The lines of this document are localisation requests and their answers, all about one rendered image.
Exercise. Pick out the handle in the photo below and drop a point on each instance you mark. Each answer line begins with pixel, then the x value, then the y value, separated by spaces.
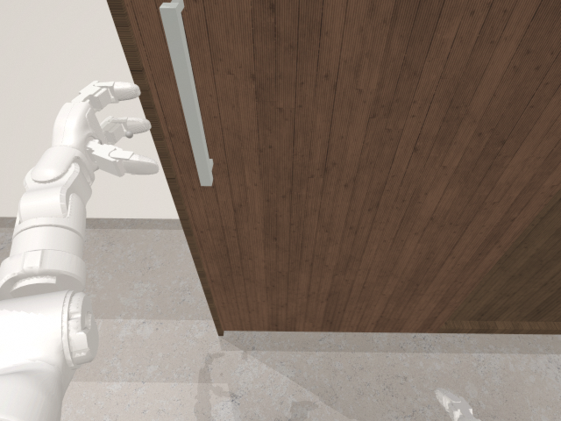
pixel 178 49

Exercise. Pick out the right robot hand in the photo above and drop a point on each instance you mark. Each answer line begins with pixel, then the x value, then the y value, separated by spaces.
pixel 458 408

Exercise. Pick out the robot left upper arm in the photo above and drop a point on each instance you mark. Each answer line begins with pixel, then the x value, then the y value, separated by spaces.
pixel 43 340

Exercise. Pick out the left robot forearm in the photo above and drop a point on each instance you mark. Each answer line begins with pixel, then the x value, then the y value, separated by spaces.
pixel 49 234

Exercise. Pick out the left robot hand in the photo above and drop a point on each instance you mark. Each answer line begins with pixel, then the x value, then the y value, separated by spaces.
pixel 76 126

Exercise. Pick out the wardrobe door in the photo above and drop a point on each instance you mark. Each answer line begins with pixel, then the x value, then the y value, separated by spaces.
pixel 372 159
pixel 525 283

